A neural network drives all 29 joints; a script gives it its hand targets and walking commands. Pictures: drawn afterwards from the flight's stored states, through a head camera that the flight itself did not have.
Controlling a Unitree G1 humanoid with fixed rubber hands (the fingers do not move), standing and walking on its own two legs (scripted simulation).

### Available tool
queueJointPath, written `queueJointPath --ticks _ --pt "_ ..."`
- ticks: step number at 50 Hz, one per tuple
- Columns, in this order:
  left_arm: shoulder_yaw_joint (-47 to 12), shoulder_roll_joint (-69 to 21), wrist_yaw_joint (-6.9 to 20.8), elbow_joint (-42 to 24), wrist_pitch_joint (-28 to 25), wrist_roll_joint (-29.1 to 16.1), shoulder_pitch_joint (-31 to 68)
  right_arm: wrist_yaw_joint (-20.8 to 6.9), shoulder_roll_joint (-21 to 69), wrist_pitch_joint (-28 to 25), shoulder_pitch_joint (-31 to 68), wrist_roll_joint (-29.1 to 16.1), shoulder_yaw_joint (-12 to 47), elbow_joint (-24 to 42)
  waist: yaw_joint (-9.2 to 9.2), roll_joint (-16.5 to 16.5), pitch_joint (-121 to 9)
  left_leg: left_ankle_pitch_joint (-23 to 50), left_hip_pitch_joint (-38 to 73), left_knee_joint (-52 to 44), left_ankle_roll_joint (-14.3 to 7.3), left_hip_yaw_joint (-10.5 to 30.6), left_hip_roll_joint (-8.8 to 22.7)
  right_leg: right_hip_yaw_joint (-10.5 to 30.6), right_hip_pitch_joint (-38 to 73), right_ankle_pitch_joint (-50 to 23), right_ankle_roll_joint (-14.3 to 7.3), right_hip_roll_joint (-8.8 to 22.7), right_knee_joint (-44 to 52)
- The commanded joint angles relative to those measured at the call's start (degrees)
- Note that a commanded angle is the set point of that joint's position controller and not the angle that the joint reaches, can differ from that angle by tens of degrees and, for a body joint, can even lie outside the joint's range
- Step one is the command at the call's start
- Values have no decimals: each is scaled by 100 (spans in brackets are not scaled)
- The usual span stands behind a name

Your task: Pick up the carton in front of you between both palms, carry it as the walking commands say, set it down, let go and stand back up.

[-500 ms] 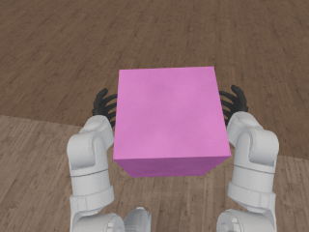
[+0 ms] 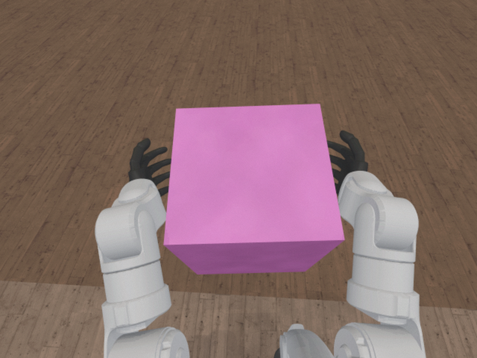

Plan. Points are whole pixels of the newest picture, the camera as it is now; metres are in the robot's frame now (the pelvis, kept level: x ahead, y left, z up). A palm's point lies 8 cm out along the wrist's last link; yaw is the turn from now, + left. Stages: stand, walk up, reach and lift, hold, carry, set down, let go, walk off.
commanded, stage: carry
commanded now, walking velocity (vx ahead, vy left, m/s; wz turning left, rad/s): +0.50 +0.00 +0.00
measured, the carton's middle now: (249, 201) +0.36 -0.01 +0.08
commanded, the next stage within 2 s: none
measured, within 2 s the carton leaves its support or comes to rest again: neither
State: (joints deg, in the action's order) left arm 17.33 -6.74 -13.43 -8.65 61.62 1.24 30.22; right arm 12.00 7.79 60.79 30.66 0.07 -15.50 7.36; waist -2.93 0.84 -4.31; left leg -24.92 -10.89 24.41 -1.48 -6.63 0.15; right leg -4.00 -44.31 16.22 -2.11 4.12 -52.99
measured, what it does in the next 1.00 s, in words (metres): climbs: right foot 0.03 m higher, then left foot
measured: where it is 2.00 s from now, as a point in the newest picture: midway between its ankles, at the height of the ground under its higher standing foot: (231, 172)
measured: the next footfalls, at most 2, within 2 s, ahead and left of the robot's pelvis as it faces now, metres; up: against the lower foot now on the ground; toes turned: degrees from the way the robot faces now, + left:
right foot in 0.08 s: +0.25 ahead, -0.11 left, +0.03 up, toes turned -7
left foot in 0.50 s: +0.51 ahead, +0.11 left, +0.05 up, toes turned +7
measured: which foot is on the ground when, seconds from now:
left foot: down 0.00-0.10, up 0.12-0.48, down 0.50-1.00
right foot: up 0.00-0.06, down 0.08-0.54, up 0.56-0.96, down 0.98-1.00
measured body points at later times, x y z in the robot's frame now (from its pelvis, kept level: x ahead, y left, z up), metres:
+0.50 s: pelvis +0.32 +0.01 +0.02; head +0.33 +0.01 +0.47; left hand +0.67 +0.16 +0.17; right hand +0.67 -0.16 +0.18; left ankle +0.46 +0.10 -0.68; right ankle +0.21 -0.11 -0.71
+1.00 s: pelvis +0.64 -0.01 +0.04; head +0.63 -0.02 +0.49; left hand +0.99 +0.15 +0.19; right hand +0.99 -0.16 +0.19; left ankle +0.47 +0.10 -0.67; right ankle +0.75 -0.09 -0.68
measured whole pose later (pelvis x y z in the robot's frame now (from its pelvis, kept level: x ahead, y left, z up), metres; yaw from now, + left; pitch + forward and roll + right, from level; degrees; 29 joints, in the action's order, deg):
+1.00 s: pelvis +0.64 -0.01 +0.04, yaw +1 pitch +5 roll +0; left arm 17.3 -6.6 -12.6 -4.4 63.6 2.2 32.7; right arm 12.5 7.1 63.6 32.1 2.9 -16.4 5.3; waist -0.2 -0.7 -6.8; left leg -27.6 -6.9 35.8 0.1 -5.9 2.4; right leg -8.5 -29.8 4.4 -4.2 1.0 -30.7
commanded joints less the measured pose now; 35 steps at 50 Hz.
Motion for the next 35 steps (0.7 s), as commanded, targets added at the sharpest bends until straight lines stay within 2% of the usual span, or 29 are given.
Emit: queueJointPath --ticks 1,2,3,4,5,6,7,8,9,10,11,12,14,16,17,20,23,24,25,26,27,28,29,30,31,32,33,35 --pt "-3231 -3482 14 -101 16 -768 3102 52 3373 44 2984 -806 3128 337 12 -992 -1607 3169 1302 -478 -845 687 1183 -619 565 -85 -118 -332 1050" --pt "-3220 -3489 27 -62 51 -779 3114 51 3349 79 2969 -758 3100 303 181 -1100 -1661 3967 1171 -177 -722 502 1148 -817 1142 1 -186 -526 1277" --pt "-3209 -3513 42 28 76 -782 3077 49 3332 113 2977 -732 3073 278 464 -1059 -1830 4790 954 533 -553 176 1070 -1080 2036 -139 -234 -799 1636" --pt "-3194 -3535 55 146 95 -790 3074 50 3338 148 2908 -711 3056 216 700 -765 -2260 5143 402 1575 -318 -172 902 -1106 3491 -190 -349 -932 1938" --pt "-3145 -3560 67 258 110 -792 2899 61 3310 174 3076 -650 3013 265 1014 -163 -2830 3618 -673 2930 -99 -141 708 247 5045 686 -525 -157 2102" --pt "-3190 -3538 48 249 95 -791 3089 51 3441 218 3057 -623 2935 235 825 1657 -3131 948 -2484 4570 129 113 -213 3747 6059 1157 -1369 1464 3085" --pt "-3277 -3781 73 226 112 -850 3136 54 3478 221 3402 -608 2907 263 929 1482 -2772 -354 -3326 5543 14 690 -415 4479 6000 229 -1637 1583 3456" --pt "-3437 -3943 128 46 101 -975 3381 60 3577 213 3297 -519 2822 138 865 867 -2568 -263 -3675 6100 -131 912 -162 3825 5780 -687 -1609 1549 3050" --pt "-3643 -4178 194 -170 39 -1152 3679 43 3716 181 3250 -475 2721 100 854 178 -2483 -125 -3769 6172 -162 927 14 3275 5477 -1292 -1513 1479 2776" --pt "-3779 -4363 249 -361 -26 -1266 3903 17 3820 144 3260 -443 2706 87 760 -41 -2410 88 -3733 5858 -189 973 201 2775 5155 -1337 -1309 1341 2766" --pt "-3860 -4484 284 -501 -88 -1308 4090 -2 3902 96 3317 -413 2727 82 632 65 -2417 257 -3586 5506 -207 976 302 2418 4911 -903 -1120 1227 2867" --pt "-3910 -4523 314 -564 -142 -1366 4155 -11 3930 43 3373 -392 2785 136 579 255 -2414 341 -3498 5277 -199 873 305 2164 4748 -641 -1038 1173 2974" --pt "-3948 -4410 350 -653 -215 -1453 4039 2 3892 -27 3344 -403 2929 258 588 550 -2298 484 -3625 4898 -148 658 315 1773 4651 -532 -1102 1120 3165" --pt "-3872 -4176 313 -653 -221 -1399 3764 28 3754 -41 3283 -459 3027 378 634 556 -2155 601 -3765 4155 -68 536 396 1464 4706 -717 -1180 1108 3300" --pt "-3819 -4043 278 -660 -205 -1360 3628 40 3666 -28 3244 -509 3070 444 641 547 -2102 710 -3630 3648 -41 506 434 1257 4661 -814 -1153 1057 3325" --pt "-3615 -3639 161 -565 -96 -1172 3235 70 3410 78 3118 -602 3098 492 638 723 -1845 1121 -2851 2199 -50 132 325 642 4385 -1203 -909 862 3519" --pt "-3382 -3400 69 -356 45 -913 3033 61 3300 209 3061 -672 3039 317 393 907 -1714 1206 -1812 1276 -130 -439 -24 246 4264 -2179 -589 807 3213" --pt "-3313 -3348 47 -294 88 -845 3024 56 3312 242 3052 -708 3013 209 186 841 -1850 1311 -1106 888 -167 -676 -232 -50 4152 -2773 -433 714 2609" --pt "-3258 -3305 30 -209 132 -771 2995 62 3300 267 2968 -732 2958 26 -12 542 -2176 1230 1 639 -230 -837 -421 -424 3842 -3318 -241 500 1697" --pt "-3176 -3233 11 -153 172 -693 3081 68 3324 284 2858 -727 2911 -134 -250 -26 -2660 594 1397 575 -374 325 226 -413 2894 -2252 13 296 301" --pt "-3074 -3294 25 -122 228 -722 2977 104 3240 262 2993 -740 2904 -165 -150 -1852 -3017 -288 2363 -224 -1149 3494 1792 -259 1179 -439 262 -428 -1312" --pt "-3081 -3312 26 -155 242 -742 3316 98 3476 281 2940 -712 2928 -259 -216 -1893 -2627 580 2524 -765 -1372 4517 2004 269 113 1293 171 -764 -2203" --pt "-3007 -3536 18 -23 233 -699 3361 59 3663 279 3218 -784 2983 -57 -125 -1134 -2440 1458 2434 -373 -1425 3988 2048 558 -302 1146 15 -469 -2807" --pt "-2933 -3711 36 56 215 -650 3388 -8 3937 242 3532 -924 3174 120 -113 -397 -2409 2024 2160 -77 -1336 3413 1939 565 -365 939 -51 -265 -2891" --pt "-2923 -3879 68 111 181 -608 3432 -81 4107 189 3811 -1059 3336 308 -53 -154 -2284 2129 1727 -99 -1141 2904 1803 644 -250 658 -86 -82 -2531" --pt "-2945 -4007 99 155 128 -594 3480 -133 4211 128 4042 -1159 3437 463 64 -317 -2281 1735 1427 -277 -971 2508 1670 661 -32 467 -77 15 -2159" --pt "-3010 -4083 113 95 72 -576 3570 -161 4249 70 4131 -1196 3479 549 98 -518 -2246 1661 1302 -399 -889 2204 1585 568 92 347 -44 14 -1918" --pt "-3140 -4080 101 -38 -25 -585 3578 -178 4155 -19 4012 -1223 3502 610 92 -757 -2196 1697 1319 -550 -953 1804 1486 394 31 177 41 -9 -1433"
